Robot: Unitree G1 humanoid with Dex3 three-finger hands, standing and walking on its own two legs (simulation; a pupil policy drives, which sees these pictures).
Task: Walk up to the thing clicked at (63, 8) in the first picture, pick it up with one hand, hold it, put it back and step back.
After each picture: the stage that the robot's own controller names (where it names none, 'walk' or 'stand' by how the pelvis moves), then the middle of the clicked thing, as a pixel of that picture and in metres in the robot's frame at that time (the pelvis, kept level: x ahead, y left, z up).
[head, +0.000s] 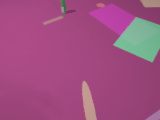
stand; (63, 5) +2.13 +0.30 -0.65
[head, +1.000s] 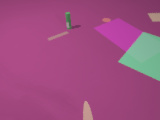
walk; (68, 21) +2.00 +0.37 -0.65
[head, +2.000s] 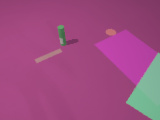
walk; (62, 36) +1.39 +0.33 -0.65
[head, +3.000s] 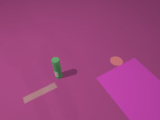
walk; (57, 68) +0.92 +0.31 -0.65
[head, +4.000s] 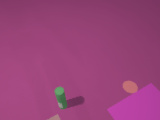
walk; (61, 98) +0.60 +0.22 -0.63
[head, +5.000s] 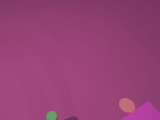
walk; out of the picture +0.41 +0.19 -0.63
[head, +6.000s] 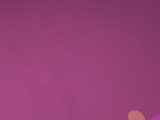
stand; out of the picture +0.35 +0.18 -0.65
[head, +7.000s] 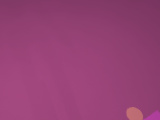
stand; out of the picture +0.36 +0.18 -0.66
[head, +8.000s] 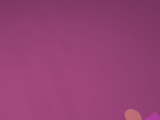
stand; out of the picture +0.37 +0.19 -0.66
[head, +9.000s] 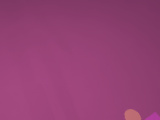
stand; out of the picture +0.35 +0.19 -0.66
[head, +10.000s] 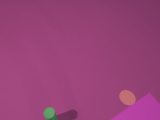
go down; (51, 117) +0.37 +0.19 -0.63
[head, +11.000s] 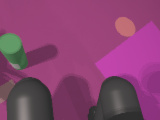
go down; (15, 55) +0.43 +0.25 -0.23
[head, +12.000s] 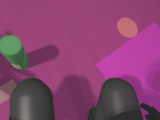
close in; (16, 55) +0.43 +0.25 -0.24
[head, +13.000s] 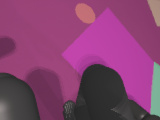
close in; out of the picture +0.41 +0.29 -0.15
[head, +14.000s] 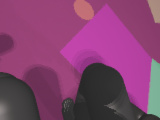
lift; out of the picture +0.40 +0.29 -0.15
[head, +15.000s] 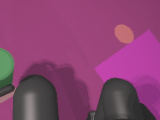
lift; out of the picture +0.31 +0.27 -0.07
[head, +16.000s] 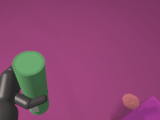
lift; (35, 88) +0.30 +0.16 +0.07
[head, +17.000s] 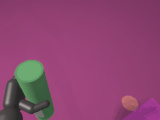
hold; (38, 94) +0.30 +0.16 +0.02
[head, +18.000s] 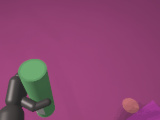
hold; (40, 92) +0.30 +0.15 +0.03
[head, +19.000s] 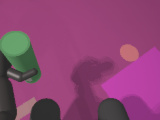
crouch; (25, 62) +0.40 +0.19 -0.05
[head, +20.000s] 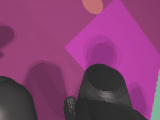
lower; out of the picture +0.40 +0.28 -0.17
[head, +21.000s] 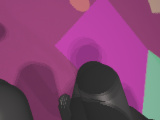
lower; out of the picture +0.42 +0.29 -0.16
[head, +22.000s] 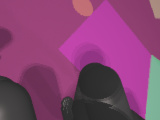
lower; out of the picture +0.41 +0.28 -0.16
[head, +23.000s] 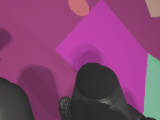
lower; out of the picture +0.41 +0.28 -0.16
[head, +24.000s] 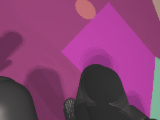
loosen; out of the picture +0.40 +0.27 -0.15
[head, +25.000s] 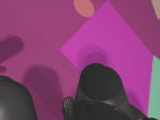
withdraw; out of the picture +0.39 +0.26 -0.16
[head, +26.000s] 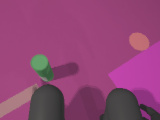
walk; (44, 70) +0.42 +0.21 -0.31
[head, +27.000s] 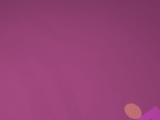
stand; out of the picture +0.34 +0.16 -0.59
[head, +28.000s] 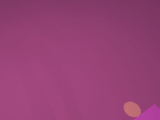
stand; out of the picture +0.36 +0.18 -0.60
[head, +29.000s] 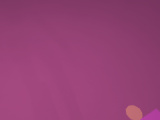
stand; out of the picture +0.37 +0.16 -0.63
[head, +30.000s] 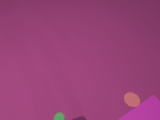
walk; out of the picture +0.38 +0.16 -0.65
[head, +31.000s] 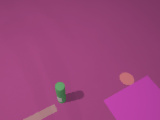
walk; (60, 93) +0.56 +0.17 -0.64
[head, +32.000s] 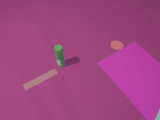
walk; (59, 56) +0.89 +0.25 -0.62
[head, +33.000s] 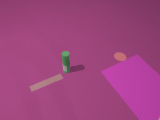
stand; (66, 62) +0.98 +0.18 -0.65
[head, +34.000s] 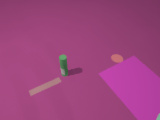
stand; (63, 66) +1.00 +0.20 -0.66
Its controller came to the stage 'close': yes
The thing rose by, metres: 0.67
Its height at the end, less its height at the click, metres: +0.00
